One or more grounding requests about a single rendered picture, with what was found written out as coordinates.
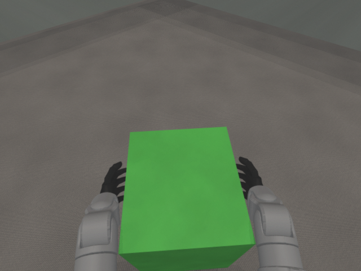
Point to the right robot forearm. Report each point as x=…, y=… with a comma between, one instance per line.
x=275, y=235

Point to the robot left hand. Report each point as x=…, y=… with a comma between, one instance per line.
x=111, y=181

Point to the robot right hand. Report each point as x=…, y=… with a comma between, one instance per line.
x=250, y=177

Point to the left robot forearm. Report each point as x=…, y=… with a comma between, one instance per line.
x=97, y=238

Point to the carton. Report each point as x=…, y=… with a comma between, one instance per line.
x=184, y=207

